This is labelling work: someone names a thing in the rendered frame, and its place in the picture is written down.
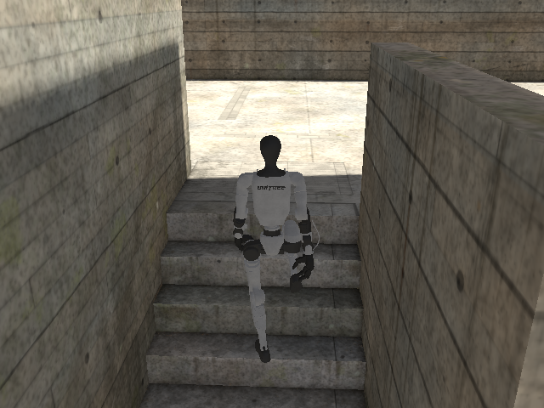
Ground stairs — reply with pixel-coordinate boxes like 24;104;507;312
139;213;366;408

